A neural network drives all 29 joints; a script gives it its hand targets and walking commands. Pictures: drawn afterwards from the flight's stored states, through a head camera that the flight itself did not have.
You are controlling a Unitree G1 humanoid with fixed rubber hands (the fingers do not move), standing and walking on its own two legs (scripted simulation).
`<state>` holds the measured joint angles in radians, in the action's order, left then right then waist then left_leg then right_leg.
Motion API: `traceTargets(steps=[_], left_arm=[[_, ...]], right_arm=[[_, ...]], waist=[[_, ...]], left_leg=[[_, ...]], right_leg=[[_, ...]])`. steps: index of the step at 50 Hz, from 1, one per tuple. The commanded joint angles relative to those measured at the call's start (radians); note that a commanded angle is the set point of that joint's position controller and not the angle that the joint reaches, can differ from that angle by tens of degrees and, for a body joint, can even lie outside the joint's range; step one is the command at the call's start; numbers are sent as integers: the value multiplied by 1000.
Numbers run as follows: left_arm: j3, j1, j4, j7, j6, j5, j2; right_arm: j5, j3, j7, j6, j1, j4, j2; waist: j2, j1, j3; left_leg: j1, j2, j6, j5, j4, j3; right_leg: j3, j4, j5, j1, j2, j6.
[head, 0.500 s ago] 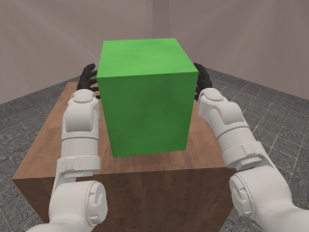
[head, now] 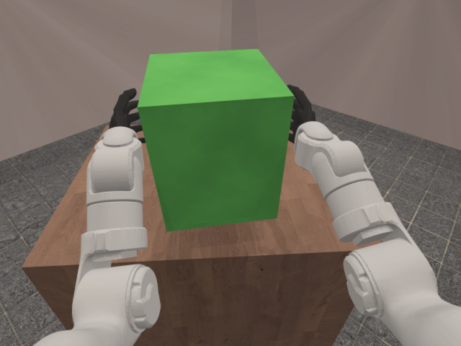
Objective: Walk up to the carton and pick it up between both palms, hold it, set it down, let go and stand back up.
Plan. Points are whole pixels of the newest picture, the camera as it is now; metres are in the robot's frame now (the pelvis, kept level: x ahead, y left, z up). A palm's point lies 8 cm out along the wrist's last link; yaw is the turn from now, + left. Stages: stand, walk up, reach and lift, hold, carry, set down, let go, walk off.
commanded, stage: hold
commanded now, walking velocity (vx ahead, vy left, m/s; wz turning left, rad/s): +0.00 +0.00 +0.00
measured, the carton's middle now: (213, 136) +0.41 +0.01 +0.22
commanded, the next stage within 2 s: none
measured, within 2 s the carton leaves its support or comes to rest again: neither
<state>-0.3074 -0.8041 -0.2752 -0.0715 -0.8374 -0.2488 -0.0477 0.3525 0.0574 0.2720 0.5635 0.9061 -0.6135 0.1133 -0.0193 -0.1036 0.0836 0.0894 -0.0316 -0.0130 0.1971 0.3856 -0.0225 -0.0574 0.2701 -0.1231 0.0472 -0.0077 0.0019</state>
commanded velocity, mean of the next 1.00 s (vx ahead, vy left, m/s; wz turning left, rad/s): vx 0.00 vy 0.00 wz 0.00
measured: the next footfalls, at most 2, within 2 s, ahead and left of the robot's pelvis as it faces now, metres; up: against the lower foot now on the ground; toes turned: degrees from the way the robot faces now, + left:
none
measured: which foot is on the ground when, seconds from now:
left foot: down 0.00-1.00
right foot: down 0.00-1.00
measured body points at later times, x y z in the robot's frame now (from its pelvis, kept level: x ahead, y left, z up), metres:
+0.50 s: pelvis +0.00 +0.00 +0.00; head -0.08 +0.02 +0.44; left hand +0.38 +0.16 +0.26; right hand +0.38 -0.13 +0.27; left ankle +0.02 +0.12 -0.75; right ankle +0.02 -0.12 -0.75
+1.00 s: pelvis +0.00 +0.00 +0.00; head -0.07 +0.02 +0.44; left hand +0.39 +0.16 +0.26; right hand +0.38 -0.13 +0.26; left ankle +0.02 +0.12 -0.75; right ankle +0.02 -0.12 -0.75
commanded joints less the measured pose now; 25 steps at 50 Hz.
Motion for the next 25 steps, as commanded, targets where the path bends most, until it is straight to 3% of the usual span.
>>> traceTargets(steps=[1,12,25], left_arm=[[466,-865,203,181,97,228,657],[432,-910,135,186,82,220,653],[413,-915,135,190,87,218,643]], right_arm=[[142,272,-114,-54,879,416,-695],[127,226,-128,-24,916,346,-690],[138,222,-128,-18,917,337,-689]], waist=[[73,-9,468],[82,-4,429],[76,-2,451]], left_leg=[[-76,86,-38,-293,-29,6],[-24,77,-30,-198,-54,8],[-38,80,-34,-236,-44,6]], right_leg=[[30,12,207,-170,-79,54],[35,10,116,-150,-76,44],[35,14,150,-162,-79,44]])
